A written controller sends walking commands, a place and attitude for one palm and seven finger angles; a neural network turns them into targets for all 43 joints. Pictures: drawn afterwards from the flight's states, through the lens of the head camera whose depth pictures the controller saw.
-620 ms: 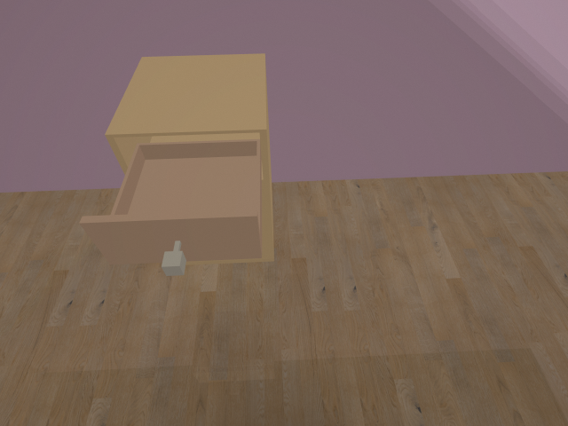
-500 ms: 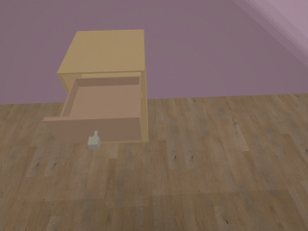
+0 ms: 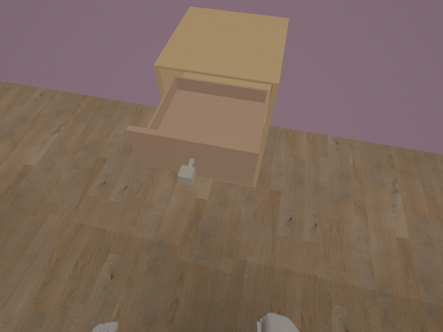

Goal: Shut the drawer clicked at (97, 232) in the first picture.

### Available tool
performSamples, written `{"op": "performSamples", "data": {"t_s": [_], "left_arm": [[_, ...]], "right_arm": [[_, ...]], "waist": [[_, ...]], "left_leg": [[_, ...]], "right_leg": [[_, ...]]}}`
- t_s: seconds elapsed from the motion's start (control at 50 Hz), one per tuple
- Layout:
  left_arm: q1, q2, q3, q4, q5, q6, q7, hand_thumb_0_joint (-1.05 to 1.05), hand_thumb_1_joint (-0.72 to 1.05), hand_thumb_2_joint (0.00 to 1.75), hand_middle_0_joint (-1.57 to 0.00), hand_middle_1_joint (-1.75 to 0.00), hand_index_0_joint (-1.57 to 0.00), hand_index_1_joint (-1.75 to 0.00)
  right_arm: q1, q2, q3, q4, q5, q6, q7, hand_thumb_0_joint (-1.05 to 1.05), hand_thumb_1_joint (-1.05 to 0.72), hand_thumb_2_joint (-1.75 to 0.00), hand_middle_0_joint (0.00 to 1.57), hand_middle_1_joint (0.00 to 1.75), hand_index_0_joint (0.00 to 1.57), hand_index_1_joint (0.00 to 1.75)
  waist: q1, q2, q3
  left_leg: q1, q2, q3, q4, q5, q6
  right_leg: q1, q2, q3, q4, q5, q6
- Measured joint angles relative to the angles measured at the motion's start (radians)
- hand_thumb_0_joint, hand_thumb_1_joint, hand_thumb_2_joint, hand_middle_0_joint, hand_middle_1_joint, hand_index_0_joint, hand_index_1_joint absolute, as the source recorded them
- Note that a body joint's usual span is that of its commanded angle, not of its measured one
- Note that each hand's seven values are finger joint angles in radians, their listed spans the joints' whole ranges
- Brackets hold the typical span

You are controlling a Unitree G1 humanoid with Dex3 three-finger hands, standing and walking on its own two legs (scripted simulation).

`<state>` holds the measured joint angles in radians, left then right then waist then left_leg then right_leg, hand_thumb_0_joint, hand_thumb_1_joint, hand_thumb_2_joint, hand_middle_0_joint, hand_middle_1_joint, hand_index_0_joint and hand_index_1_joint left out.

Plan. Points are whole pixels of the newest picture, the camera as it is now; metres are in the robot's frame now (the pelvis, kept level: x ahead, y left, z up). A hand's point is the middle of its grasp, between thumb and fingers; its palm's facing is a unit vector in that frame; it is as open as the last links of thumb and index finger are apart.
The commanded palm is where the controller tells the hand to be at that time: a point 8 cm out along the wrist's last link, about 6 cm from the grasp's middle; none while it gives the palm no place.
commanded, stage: stand and wait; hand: left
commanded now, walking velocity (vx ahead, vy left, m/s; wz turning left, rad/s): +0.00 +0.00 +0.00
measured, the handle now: (188, 169) +0.55 +0.12 -0.20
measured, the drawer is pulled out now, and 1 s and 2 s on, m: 0.30 0.30 0.30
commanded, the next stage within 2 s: turn or walk to find it in 0.16 s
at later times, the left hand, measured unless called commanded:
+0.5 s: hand out of the picture +0.00 +0.13 -0.18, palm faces +0.20 -0.95 -0.22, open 7.3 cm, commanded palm none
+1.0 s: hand out of the picture +0.05 +0.13 -0.17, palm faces +0.14 -0.97 -0.22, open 7.3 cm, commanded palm none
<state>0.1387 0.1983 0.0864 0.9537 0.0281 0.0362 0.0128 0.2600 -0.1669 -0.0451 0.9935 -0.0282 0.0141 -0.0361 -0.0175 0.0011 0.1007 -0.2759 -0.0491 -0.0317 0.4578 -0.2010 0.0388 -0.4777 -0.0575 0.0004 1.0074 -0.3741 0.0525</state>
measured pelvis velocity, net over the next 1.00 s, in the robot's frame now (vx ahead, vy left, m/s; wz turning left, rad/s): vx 0.05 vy -0.05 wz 0.11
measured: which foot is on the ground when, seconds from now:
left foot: down 0.00-0.16, up 0.18-0.46, down 0.48-1.00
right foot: up 0.00-0.14, down 0.16-1.00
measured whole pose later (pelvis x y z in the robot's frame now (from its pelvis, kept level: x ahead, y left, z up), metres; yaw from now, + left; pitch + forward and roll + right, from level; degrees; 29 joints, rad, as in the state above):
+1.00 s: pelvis +0.05 -0.05 +0.00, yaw +6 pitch -1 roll +0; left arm 0.21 0.16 0.02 1.13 0.01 0.00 0.03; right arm 0.28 -0.14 -0.01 1.15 -0.01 0.00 -0.05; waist -0.01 0.01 0.07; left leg -0.09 0.04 0.01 0.37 -0.26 -0.04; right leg -0.12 0.01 -0.08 0.39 -0.26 -0.04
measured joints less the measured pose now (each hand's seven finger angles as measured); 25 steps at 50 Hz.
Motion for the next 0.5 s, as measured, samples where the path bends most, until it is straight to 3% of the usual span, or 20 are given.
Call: {"op": "performSamples", "data": {"t_s": [0.1,0.16,0.22,0.28,0.32,0.42,0.48,0.5], "left_arm": [[-0.024,0.004,-0.011,-0.031,-0.004,-0.005,0.003,0.00,0.91,0.90,-0.20,-0.30,-0.20,-0.30],[-0.004,0.007,-0.023,-0.043,-0.005,-0.024,0.006,0.00,0.91,0.90,-0.20,-0.30,-0.20,-0.30],[0.013,-0.020,-0.038,-0.021,0.003,-0.030,0.010,0.00,0.91,0.90,-0.20,-0.30,-0.20,-0.30],[0.040,-0.045,-0.041,-0.004,0.005,-0.023,0.011,0.00,0.91,0.90,-0.20,-0.30,-0.20,-0.30],[0.058,-0.056,-0.040,0.006,0.007,-0.020,0.011,0.00,0.91,0.90,-0.20,-0.30,-0.20,-0.30],[0.098,-0.058,-0.032,0.032,0.008,-0.027,0.014,0.00,0.92,0.90,-0.20,-0.30,-0.21,-0.30],[0.127,-0.054,-0.033,0.055,-0.002,-0.025,0.016,0.00,0.92,0.90,-0.20,-0.30,-0.21,-0.30],[0.131,-0.052,-0.033,0.065,-0.005,-0.020,0.015,0.00,0.92,0.90,-0.20,-0.30,-0.20,-0.30]], "right_arm": [[-0.034,-0.020,-0.006,-0.024,-0.004,0.006,0.002,0.00,-0.91,-0.90,0.20,0.30,0.20,0.30],[-0.041,-0.024,-0.010,-0.034,0.006,0.011,0.005,0.00,-0.91,-0.90,0.20,0.30,0.20,0.30],[-0.073,-0.044,-0.025,-0.034,0.013,0.028,0.014,0.00,-0.91,-0.90,0.20,0.30,0.20,0.30],[-0.090,-0.054,-0.034,-0.028,0.017,0.038,0.021,0.00,-0.91,-0.90,0.20,0.30,0.20,0.30],[-0.095,-0.053,-0.037,-0.024,0.020,0.042,0.025,0.00,-0.91,-0.90,0.20,0.30,0.20,0.30],[-0.103,-0.037,-0.029,-0.006,0.024,0.039,0.022,0.00,-0.91,-0.90,0.20,0.30,0.20,0.30],[-0.103,-0.028,-0.016,0.003,0.022,0.018,0.017,0.00,-0.91,-0.90,0.20,0.30,0.20,0.30],[-0.101,-0.025,-0.013,0.008,0.018,0.008,0.015,0.00,-0.91,-0.90,0.20,0.30,0.20,0.30]], "waist": [[-0.003,0.035,0.007],[0.007,0.028,-0.002],[0.004,0.061,0.024],[0.001,0.063,0.038],[0.003,0.051,0.041],[0.026,0.014,0.038],[0.035,0.015,0.024],[0.035,0.016,0.019]], "left_leg": [[-0.004,0.007,-0.043,-0.016,0.013,-0.024],[-0.030,-0.005,-0.049,0.048,-0.023,-0.046],[-0.082,0.003,-0.047,0.252,-0.216,-0.041],[-0.133,0.012,-0.021,0.475,-0.253,-0.045],[-0.132,0.023,-0.002,0.511,-0.259,-0.050],[-0.043,0.044,0.028,0.305,-0.245,-0.052],[0.055,0.062,0.022,0.065,-0.070,-0.036],[0.065,0.069,0.015,0.039,-0.057,-0.048]], "right_leg": [[0.061,0.016,-0.010,-0.212,-0.025,-0.003],[0.166,0.021,-0.008,-0.453,0.098,-0.024],[0.180,0.038,-0.026,-0.431,0.095,-0.070],[0.218,0.036,-0.049,-0.460,0.093,-0.085],[0.239,0.030,-0.061,-0.485,0.100,-0.088],[0.265,0.018,-0.088,-0.519,0.107,-0.088],[0.253,0.031,-0.106,-0.488,0.084,-0.080],[0.243,0.034,-0.113,-0.464,0.070,-0.077]]}}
